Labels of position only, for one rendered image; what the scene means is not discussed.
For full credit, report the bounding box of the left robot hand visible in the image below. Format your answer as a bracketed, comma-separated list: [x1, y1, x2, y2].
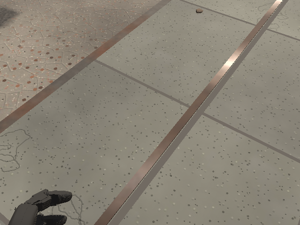
[8, 188, 72, 225]

